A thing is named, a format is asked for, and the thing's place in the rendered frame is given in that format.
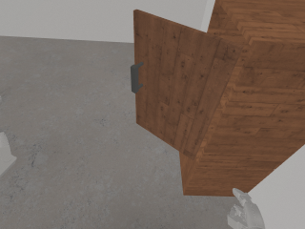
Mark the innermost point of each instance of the handle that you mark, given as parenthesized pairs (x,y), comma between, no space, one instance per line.
(135,77)

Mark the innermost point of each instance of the robot left hand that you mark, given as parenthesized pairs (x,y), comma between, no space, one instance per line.
(6,158)

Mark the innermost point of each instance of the robot right hand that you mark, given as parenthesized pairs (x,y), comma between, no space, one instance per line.
(245,218)

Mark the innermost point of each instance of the cupboard door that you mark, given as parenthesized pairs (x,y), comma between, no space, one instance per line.
(184,74)

